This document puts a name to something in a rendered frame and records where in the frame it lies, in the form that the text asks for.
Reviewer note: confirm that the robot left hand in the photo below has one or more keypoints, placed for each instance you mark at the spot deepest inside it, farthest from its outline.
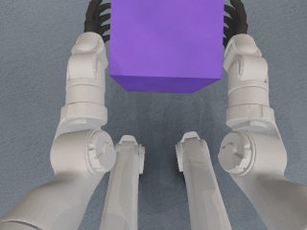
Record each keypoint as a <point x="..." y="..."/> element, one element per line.
<point x="93" y="19"/>

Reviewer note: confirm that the carton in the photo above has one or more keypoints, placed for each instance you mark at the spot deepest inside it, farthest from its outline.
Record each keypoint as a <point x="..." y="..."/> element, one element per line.
<point x="166" y="46"/>

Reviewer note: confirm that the left robot thigh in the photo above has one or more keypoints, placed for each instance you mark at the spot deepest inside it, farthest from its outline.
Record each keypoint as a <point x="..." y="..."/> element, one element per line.
<point x="121" y="205"/>

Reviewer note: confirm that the left robot forearm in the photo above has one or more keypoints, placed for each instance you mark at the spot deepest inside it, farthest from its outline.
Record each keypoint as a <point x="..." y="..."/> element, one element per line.
<point x="85" y="86"/>

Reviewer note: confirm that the robot left upper arm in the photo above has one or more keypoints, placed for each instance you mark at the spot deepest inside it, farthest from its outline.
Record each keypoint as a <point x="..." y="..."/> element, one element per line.
<point x="79" y="160"/>

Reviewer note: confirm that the right robot forearm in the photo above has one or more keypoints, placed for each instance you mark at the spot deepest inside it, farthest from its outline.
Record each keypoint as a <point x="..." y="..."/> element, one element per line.
<point x="248" y="88"/>

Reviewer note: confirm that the robot right hand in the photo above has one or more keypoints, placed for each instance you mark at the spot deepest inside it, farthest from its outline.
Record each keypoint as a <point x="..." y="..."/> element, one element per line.
<point x="237" y="24"/>

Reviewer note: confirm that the robot right upper arm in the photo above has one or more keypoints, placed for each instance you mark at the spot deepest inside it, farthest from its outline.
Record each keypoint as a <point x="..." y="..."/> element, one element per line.
<point x="257" y="162"/>

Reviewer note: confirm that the right robot shin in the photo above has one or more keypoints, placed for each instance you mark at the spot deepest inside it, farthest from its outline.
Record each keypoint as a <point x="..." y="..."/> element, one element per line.
<point x="191" y="134"/>

